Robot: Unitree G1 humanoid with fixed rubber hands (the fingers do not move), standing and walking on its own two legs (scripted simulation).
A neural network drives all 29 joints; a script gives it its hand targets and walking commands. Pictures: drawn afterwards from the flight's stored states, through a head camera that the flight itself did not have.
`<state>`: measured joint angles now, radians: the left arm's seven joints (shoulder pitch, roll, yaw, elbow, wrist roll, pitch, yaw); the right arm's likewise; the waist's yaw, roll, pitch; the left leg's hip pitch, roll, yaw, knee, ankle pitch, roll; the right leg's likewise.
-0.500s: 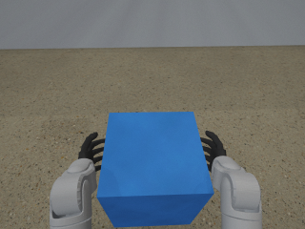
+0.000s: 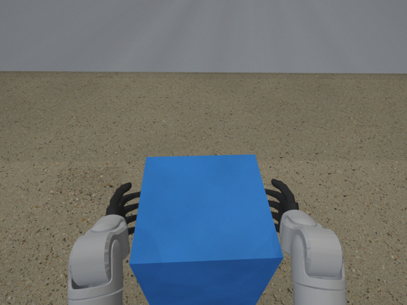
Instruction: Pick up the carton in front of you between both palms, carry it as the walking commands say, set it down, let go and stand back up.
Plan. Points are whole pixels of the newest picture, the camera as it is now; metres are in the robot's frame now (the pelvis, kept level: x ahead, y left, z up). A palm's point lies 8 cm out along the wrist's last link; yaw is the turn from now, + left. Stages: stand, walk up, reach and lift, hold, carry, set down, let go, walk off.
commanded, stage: carry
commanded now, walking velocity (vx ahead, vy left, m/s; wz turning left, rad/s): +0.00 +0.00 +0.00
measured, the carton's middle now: (202, 235) +0.28 +0.00 +0.02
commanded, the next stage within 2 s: hold in 1.40 s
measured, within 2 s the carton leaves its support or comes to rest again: neither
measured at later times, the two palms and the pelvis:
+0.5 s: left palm (109, 259) +0.21 +0.16 +0.07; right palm (290, 253) +0.21 -0.14 +0.07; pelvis -0.04 +0.01 +0.00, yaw +0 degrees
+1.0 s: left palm (109, 265) +0.22 +0.17 +0.03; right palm (279, 259) +0.22 -0.13 +0.04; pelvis -0.07 +0.02 +0.00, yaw +0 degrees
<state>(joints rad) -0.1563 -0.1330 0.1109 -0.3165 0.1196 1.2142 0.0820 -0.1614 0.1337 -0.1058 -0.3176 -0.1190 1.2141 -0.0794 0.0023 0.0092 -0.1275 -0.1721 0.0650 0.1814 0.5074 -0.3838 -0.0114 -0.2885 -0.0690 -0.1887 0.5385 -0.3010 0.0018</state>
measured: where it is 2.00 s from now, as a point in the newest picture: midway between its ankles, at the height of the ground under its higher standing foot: outside the picture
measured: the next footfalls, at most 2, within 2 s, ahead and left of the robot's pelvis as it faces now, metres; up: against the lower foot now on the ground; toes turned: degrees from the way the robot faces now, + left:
none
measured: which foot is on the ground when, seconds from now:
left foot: down 0.00-1.00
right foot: down 0.00-1.00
